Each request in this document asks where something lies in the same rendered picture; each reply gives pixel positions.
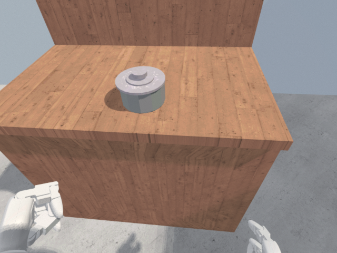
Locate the knob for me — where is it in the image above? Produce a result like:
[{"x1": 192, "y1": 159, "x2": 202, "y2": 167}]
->
[{"x1": 132, "y1": 67, "x2": 147, "y2": 79}]

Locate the right robot hand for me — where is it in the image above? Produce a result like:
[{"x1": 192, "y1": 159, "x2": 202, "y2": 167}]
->
[{"x1": 247, "y1": 220, "x2": 281, "y2": 253}]

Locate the lid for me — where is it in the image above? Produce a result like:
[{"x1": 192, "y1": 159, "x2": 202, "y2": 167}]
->
[{"x1": 115, "y1": 66, "x2": 165, "y2": 95}]

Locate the pot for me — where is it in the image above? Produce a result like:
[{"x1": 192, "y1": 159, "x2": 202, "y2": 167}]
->
[{"x1": 120, "y1": 84, "x2": 165, "y2": 113}]

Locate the table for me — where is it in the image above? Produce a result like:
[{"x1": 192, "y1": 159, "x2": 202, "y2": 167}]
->
[{"x1": 0, "y1": 0, "x2": 293, "y2": 232}]

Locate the left robot hand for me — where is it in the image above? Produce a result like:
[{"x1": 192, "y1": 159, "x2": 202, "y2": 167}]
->
[{"x1": 0, "y1": 181, "x2": 63, "y2": 252}]

